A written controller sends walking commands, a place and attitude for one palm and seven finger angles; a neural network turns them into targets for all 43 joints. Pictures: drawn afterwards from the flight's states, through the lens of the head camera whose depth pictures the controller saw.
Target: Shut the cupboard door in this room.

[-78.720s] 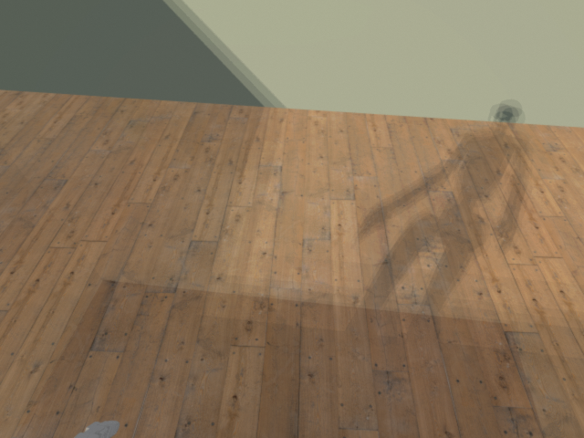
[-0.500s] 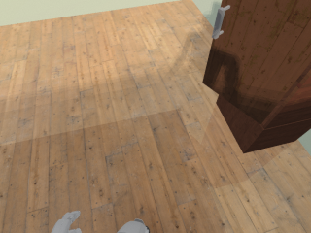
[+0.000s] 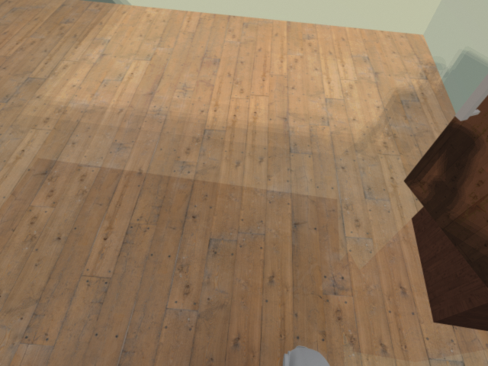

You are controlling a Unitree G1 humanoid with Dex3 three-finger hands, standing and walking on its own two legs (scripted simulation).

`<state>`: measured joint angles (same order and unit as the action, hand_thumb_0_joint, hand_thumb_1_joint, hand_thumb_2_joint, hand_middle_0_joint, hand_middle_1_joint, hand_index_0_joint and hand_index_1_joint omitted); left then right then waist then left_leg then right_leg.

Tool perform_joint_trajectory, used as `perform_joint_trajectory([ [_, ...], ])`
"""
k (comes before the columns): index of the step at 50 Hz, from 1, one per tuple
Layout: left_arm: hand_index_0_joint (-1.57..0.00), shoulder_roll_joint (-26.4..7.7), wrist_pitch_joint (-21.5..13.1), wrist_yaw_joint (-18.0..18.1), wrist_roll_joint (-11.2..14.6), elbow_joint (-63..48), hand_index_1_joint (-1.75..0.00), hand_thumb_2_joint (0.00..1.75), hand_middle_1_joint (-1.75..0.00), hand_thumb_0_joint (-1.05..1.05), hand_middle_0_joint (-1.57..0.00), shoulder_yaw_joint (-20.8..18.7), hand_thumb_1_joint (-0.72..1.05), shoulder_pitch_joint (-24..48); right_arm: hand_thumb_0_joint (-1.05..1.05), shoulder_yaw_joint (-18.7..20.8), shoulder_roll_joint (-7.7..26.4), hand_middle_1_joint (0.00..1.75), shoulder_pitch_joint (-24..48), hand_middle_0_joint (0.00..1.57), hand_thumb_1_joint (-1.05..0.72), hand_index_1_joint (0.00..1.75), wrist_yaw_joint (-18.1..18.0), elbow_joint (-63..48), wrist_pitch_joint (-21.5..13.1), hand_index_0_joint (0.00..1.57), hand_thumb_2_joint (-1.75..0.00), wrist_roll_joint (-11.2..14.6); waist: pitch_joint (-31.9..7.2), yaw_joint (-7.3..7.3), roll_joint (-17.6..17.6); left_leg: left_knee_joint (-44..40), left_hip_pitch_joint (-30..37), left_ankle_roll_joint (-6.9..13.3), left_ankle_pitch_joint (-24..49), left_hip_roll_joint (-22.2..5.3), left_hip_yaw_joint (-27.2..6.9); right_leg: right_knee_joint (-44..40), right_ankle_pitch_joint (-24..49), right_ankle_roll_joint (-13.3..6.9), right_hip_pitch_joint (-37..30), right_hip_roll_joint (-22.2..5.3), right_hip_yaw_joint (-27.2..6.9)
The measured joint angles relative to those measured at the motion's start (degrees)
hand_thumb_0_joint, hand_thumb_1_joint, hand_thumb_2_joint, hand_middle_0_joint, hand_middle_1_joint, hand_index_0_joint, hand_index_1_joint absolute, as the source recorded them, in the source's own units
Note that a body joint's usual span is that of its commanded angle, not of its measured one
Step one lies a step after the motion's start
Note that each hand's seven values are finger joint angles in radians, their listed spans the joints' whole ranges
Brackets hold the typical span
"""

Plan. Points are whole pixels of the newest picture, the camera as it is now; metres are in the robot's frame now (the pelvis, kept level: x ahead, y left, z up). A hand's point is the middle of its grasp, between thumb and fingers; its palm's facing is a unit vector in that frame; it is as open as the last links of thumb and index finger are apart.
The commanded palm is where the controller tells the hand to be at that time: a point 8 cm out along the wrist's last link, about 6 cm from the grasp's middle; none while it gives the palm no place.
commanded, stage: walk to a spot facing it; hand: left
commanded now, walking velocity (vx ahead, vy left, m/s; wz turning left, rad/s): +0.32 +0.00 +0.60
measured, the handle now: (483, 96) +0.74 -0.55 +0.01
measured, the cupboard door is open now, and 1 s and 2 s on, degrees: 26 26 26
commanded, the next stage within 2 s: turn to face it in 0.62 s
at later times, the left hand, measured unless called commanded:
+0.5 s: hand out of the picture +0.10 +0.16 -0.17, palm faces +0.40 -0.90 -0.19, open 7.4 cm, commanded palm none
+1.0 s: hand (138, 256) +0.33 +0.25 -0.16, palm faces +0.40 -0.89 -0.23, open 7.4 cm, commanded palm none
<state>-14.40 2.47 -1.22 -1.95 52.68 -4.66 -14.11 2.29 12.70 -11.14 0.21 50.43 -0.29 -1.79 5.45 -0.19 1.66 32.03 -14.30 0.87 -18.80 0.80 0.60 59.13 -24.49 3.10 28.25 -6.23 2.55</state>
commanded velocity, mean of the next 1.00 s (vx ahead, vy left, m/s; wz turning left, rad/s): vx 0.17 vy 0.00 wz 0.23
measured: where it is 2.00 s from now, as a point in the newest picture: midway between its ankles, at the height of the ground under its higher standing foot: (225, 301)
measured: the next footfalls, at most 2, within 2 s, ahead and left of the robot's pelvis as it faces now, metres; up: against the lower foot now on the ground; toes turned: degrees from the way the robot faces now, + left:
right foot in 0.14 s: +0.16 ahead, -0.15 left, +0.00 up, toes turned +0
left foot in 0.56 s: +0.27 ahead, +0.15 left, +0.00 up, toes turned +30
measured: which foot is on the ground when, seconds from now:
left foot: down 0.00-0.14, up 0.16-0.54, down 0.56-0.96, up 0.98-1.00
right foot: up 0.00-0.12, down 0.14-0.56, up 0.58-0.92, down 0.94-1.00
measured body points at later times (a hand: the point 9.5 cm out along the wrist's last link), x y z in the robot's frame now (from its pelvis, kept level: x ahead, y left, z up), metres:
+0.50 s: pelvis +0.17 -0.01 +0.00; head +0.22 +0.02 +0.45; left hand +0.08 +0.21 -0.15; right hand +0.36 -0.20 -0.13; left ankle +0.21 +0.13 -0.70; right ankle +0.12 -0.15 -0.73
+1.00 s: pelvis +0.33 +0.05 -0.01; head +0.36 +0.04 +0.44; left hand +0.31 +0.30 -0.14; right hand +0.46 -0.15 -0.17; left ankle +0.24 +0.13 -0.72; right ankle +0.44 -0.03 -0.73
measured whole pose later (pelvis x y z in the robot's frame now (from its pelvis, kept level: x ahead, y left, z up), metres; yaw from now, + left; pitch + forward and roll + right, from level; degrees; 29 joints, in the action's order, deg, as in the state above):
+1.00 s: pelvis +0.33 +0.05 -0.01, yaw +24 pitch -1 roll +0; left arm -10.0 -0.6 -0.2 -1.9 53.2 -2.2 -11.1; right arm 2.2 10.3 -13.3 -0.7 57.6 0.8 -1.0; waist 3.9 0.3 -1.7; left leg 39.5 -12.7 -0.2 -27.7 -1.1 4.2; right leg 34.7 -12.6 -0.2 22.0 -1.0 1.3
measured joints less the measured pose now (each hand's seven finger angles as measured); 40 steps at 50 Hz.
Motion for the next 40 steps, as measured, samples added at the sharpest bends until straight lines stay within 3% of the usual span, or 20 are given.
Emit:
perform_joint_trajectory([
  [4, -0.20, 0.43, -1.02, -0.70, 0.02, -2.19, -0.30, 0.90, -0.30, 0.01, -0.20, 0.23, 0.91, 2.21, 0.00, 0.23, 0.15, 0.30, -2.88, 0.21, -0.91, 0.30, 0.17, 2.21, 0.52, 0.21, -0.89, -0.11, -0.78, 0.80, -1.76, -2.06, 2.55, -0.71, -0.47, -0.23, -2.91, -12.55, 4.56, 0.49, -0.26, 0.56, -0.26],
  [7, -0.20, 0.27, -2.62, -1.06, -0.09, -4.00, -0.30, 0.90, -0.30, 0.01, -0.20, 0.46, 0.90, 2.63, 0.00, 0.68, 0.31, 0.30, -5.08, 0.21, -0.91, 0.30, 0.42, 3.63, 1.29, 0.21, -0.89, 0.04, -1.72, 1.34, -2.59, 1.83, 2.50, -1.14, -4.33, -0.43, -5.20, -22.38, 6.73, 0.47, -4.44, 2.02, 0.77],
  [10, -0.20, 1.33, -4.47, -0.05, -0.35, -4.86, -0.30, 0.90, -0.30, 0.00, -0.20, 0.96, 0.90, 2.84, 0.00, 1.59, 1.10, 0.30, -5.63, 0.21, -0.91, 0.30, 0.45, 5.27, 2.32, 0.21, -0.89, 0.33, -1.77, 1.29, -3.88, 21.00, -4.29, 0.15, -11.93, 0.04, -5.44, -20.49, 8.45, -2.49, -5.79, 1.77, 3.66],
  [12, -0.20, 2.45, -4.71, 0.80, -0.39, -4.54, -0.30, 0.90, -0.30, 0.00, -0.20, 1.11, 0.90, 1.80, 0.01, 2.00, 1.44, 0.30, -4.89, 0.21, -0.91, 0.30, 0.69, 5.82, 2.72, 0.21, -0.89, 0.07, -2.00, 1.25, -3.81, 32.92, -9.67, 0.17, -9.38, -0.21, -3.10, -21.75, 6.99, -3.33, -8.18, 1.17, 5.22],
  [14, -0.20, 3.54, -4.85, 1.27, -0.38, -3.24, -0.30, 0.90, -0.30, 0.00, -0.20, 1.25, 0.90, 0.52, 0.01, 2.28, 1.59, 0.30, -3.81, 0.20, -0.91, 0.30, 1.15, 5.44, 2.67, 0.20, -0.89, 0.01, -2.32, 1.81, -3.67, 37.47, -13.84, -0.33, -4.52, -1.60, -0.93, -25.46, 7.37, -3.08, -11.36, 0.72, 7.03],
  [19, -0.20, 5.04, -5.40, 1.57, -0.35, 0.02, -0.30, 0.90, -0.30, 0.00, -0.20, 1.55, 0.91, -2.14, 0.01, 2.21, 0.59, 0.30, -0.62, 0.20, -0.91, 0.30, 2.18, 3.09, 2.31, 0.20, -0.90, 0.23, -1.73, 2.21, -1.83, 29.29, -18.43, -1.17, 0.76, -4.41, 2.84, -33.30, 7.78, -2.44, -18.80, -0.61, 12.16],
  [24, -0.20, 4.79, -5.53, 1.42, -0.28, 2.22, -0.30, 0.90, -0.30, 0.00, -0.20, 1.42, 0.91, -4.58, 0.01, 1.40, -0.01, 0.30, 3.87, 0.20, -0.91, 0.30, 3.00, 1.15, 1.89, 0.20, -0.90, 0.20, 0.84, -0.05, -0.36, 13.99, -16.87, -0.08, 1.41, -4.66, 5.71, -33.90, 4.49, -0.47, -23.97, -1.94, 16.53],
  [27, -0.20, 4.01, -5.03, 1.15, -0.02, 3.24, -0.30, 0.90, -0.30, 0.00, -0.20, 1.16, 0.91, -7.05, 0.01, 0.82, 0.12, 0.30, 6.05, 0.20, -0.91, 0.30, 3.07, -0.72, 0.83, 0.20, -0.90, 0.02, 1.82, -1.07, 0.82, 5.09, -12.20, 1.72, 2.10, -2.54, 7.88, -27.12, -0.53, 1.12, -24.42, -4.70, 17.46],
  [28, -0.20, 4.11, -4.54, 0.84, 0.21, 3.38, -0.30, 0.90, -0.30, 0.00, -0.20, 1.07, 0.91, -8.37, 0.00, 0.60, 0.85, 0.30, 6.22, 0.20, -0.91, 0.30, 3.05, -1.85, 0.08, 0.20, -0.90, -0.19, 1.19, -1.11, -0.36, 2.62, -10.91, 3.45, 6.42, -2.85, 7.05, -20.18, -1.88, 0.83, -21.90, -5.12, 16.73],
  [29, -0.20, 3.59, -3.64, 0.56, 0.35, 3.68, -0.30, 0.90, -0.30, 0.00, -0.20, 1.03, 0.91, -8.42, 0.00, 0.66, 0.92, 0.30, 6.71, 0.20, -0.91, 0.30, 2.60, -2.41, -0.74, 0.20, -0.90, -0.16, 1.42, -0.70, -0.41, 5.19, -11.95, 4.22, 9.00, -2.69, 6.76, -10.99, -3.79, 0.59, -18.22, -5.31, 13.34],
  [31, -0.20, 1.91, -1.89, 0.68, 0.31, 3.77, -0.30, 0.90, -0.30, 0.01, -0.20, 0.62, 0.91, -6.58, 0.00, 0.18, 0.41, 0.30, 6.84, 0.20, -0.91, 0.30, 1.73, -2.78, -1.55, 0.20, -0.89, 0.08, 2.39, -0.74, 0.80, 9.09, -12.15, 4.10, 5.42, -1.65, 6.37, 3.99, -5.35, 0.03, -10.69, -3.99, 5.85],
  [32, -0.20, 1.32, -1.42, 0.84, 0.25, 3.57, -0.30, 0.90, -0.30, 0.01, -0.20, 0.28, 0.91, -5.28, 0.00, -0.04, 0.26, 0.30, 6.30, 0.20, -0.91, 0.30, 1.34, -2.77, -1.62, 0.20, -0.89, 0.16, 2.40, -0.78, 1.04, 8.93, -11.55, 3.79, 3.96, -1.15, 5.91, 8.06, -4.52, -0.08, -7.37, -3.29, 3.74],
  [35, -0.20, 0.52, -1.33, 0.69, -0.06, 1.66, -0.30, 0.90, -0.30, 0.01, -0.20, -0.47, 0.91, -1.23, 0.00, -0.28, -0.06, 0.30, 4.21, 0.20, -0.91, 0.30, 0.36, -1.61, -1.29, 0.20, -0.89, 0.12, 1.88, -0.57, 0.65, 4.88, -8.74, 2.96, 4.07, 0.18, 4.08, 9.47, 0.09, 0.08, -0.08, -2.36, 0.49],
  [40, -0.20, 0.61, -2.07, 0.79, -0.12, -1.90, -0.30, 0.90, -0.30, 0.01, -0.19, -0.33, 0.91, 3.44, 0.00, -0.54, -1.14, 0.30, 0.53, 0.21, -0.91, 0.30, -0.35, 1.74, -0.64, 0.21, -0.89, 0.15, 0.02, 0.10, -0.54, -1.88, -3.23, 2.67, 5.14, 0.97, 1.54, -0.48, 5.85, 0.73, 4.59, -1.26, -1.38],
])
